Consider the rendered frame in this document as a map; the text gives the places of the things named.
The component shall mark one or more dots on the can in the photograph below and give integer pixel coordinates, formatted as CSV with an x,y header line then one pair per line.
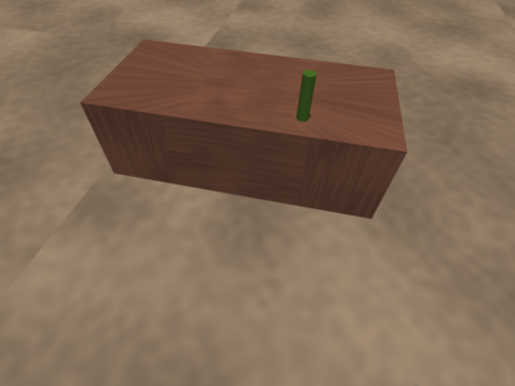
x,y
306,94

